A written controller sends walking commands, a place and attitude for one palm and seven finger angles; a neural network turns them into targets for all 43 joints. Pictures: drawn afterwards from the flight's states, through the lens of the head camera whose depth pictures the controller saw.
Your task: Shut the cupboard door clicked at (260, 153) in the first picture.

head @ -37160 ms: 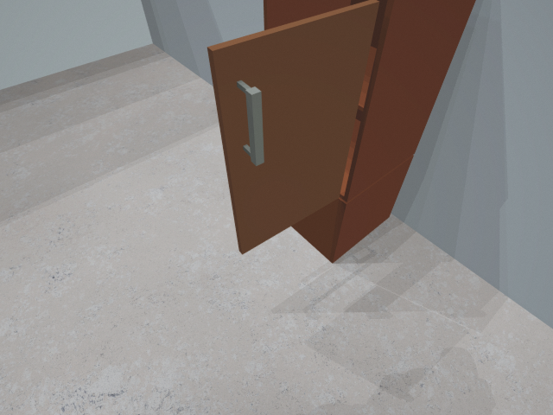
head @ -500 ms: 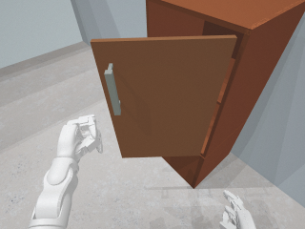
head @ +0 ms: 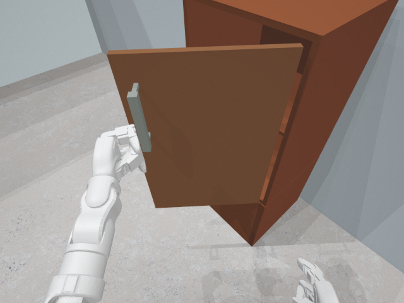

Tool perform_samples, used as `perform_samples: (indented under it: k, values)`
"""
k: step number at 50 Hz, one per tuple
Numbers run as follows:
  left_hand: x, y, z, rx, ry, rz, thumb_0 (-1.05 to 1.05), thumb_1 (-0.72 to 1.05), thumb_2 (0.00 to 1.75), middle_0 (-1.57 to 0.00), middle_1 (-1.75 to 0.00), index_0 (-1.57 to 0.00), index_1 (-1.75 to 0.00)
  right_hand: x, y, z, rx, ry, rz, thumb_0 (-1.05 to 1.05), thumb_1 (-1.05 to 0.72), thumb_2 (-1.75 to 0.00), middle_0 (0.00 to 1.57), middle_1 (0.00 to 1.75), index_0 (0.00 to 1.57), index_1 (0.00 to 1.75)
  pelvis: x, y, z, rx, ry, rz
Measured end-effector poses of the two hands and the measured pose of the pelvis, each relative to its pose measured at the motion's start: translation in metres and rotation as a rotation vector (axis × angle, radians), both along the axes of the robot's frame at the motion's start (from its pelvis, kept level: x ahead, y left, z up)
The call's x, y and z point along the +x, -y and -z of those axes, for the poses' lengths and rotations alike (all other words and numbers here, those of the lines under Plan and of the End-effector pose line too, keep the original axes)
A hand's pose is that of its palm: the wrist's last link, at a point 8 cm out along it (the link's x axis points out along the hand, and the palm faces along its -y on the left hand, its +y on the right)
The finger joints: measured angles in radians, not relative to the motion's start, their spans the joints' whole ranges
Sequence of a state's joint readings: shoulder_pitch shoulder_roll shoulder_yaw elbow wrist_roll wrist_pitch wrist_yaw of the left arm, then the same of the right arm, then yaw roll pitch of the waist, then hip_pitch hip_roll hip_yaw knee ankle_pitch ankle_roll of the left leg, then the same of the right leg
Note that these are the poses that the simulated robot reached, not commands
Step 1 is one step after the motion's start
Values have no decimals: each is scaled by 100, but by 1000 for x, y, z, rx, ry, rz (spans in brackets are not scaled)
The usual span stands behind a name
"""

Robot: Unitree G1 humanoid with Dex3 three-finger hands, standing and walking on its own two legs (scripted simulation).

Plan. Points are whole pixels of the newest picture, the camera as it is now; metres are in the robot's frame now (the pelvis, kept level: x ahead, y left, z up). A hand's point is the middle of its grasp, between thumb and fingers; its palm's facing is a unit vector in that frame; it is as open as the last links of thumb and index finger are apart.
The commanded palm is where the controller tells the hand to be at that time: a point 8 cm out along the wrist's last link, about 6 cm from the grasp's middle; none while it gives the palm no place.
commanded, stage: bring the fist close to the handle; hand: left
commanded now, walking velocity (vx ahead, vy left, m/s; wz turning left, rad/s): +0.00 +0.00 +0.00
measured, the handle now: (141, 119) +0.47 +0.17 +0.12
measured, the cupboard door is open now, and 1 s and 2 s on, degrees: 51 48 31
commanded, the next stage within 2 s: push the door shut along its arc in 0.50 s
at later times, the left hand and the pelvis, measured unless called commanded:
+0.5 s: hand (136, 149) +0.38 +0.16 +0.12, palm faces +0.14 -0.99 -0.01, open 3.1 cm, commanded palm +0.35 +0.20 +0.12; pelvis +0.00 +0.00 +0.00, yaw -1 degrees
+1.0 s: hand (142, 134) +0.42 +0.16 +0.12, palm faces +0.03 -1.00 -0.02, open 3.1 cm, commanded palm +0.40 +0.20 +0.12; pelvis -0.01 +0.01 +0.00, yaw +0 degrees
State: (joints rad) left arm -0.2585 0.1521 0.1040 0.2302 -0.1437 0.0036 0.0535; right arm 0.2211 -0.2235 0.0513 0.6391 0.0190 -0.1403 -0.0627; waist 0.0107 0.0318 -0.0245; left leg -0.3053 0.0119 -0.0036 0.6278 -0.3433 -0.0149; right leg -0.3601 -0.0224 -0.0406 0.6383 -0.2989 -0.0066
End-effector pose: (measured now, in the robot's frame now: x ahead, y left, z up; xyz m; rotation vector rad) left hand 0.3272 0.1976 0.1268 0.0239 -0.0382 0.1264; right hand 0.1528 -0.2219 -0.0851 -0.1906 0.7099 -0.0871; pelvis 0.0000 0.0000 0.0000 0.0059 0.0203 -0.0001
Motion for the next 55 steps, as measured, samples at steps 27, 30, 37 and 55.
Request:
perform_samples:
  k: [27, 30, 37, 55]
  values:
    - [19, -15, 5, -14, 0, -9, 2, 90, 90, -130, -150, -130, -150, -33, 20, 10, -23, -109, 80, 1, -90, -90, 20, 30, 20, 30, -2, -1, -2, -3, -20, 12]
    - [20, -14, 5, -22, -2, 6, 2, 90, 91, -130, -150, -130, -150, -28, 16, 7, -26, -92, 73, 1, -90, -90, 20, 30, 20, 30, -3, -3, -2, -5, -21, 8]
    - [32, -4, 7, -18, -14, 49, 2, 90, 91, -130, -150, -130, -150, -20, 5, 4, -19, -63, 58, 1, -90, -90, 20, 30, 20, 30, -5, -9, 0, -5, -24, 6]
    - [79, -16, 4, -3, -32, 123, 2, 90, 94, -130, -150, -130, -150, -76, 9, 25, -38, -239, 110, 1, -90, -90, 20, 30, 21, 30, -8, -15, 4, -9, -72, 2]
